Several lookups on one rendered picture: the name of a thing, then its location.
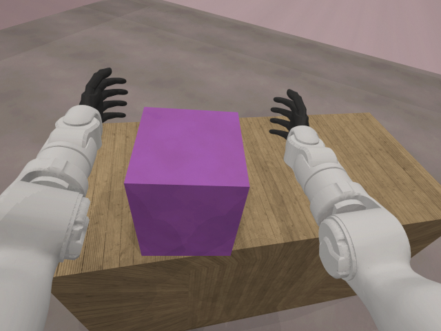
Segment pedestal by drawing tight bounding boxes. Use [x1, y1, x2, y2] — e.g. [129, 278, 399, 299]
[51, 112, 441, 331]

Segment right robot hand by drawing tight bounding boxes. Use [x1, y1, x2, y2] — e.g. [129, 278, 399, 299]
[269, 89, 309, 140]

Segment robot right forearm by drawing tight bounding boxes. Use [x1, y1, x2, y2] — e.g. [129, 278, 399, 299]
[284, 126, 411, 260]

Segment robot right upper arm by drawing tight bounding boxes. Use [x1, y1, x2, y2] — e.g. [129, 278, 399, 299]
[318, 208, 441, 331]

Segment carton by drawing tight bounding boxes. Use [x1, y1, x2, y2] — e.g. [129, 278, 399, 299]
[124, 107, 249, 256]

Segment left robot hand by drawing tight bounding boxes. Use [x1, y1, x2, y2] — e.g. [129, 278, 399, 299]
[79, 68, 128, 123]

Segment robot left forearm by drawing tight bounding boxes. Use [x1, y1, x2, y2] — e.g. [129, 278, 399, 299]
[0, 105, 103, 209]

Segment robot left upper arm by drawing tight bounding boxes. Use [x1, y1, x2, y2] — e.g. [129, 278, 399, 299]
[0, 181, 90, 331]

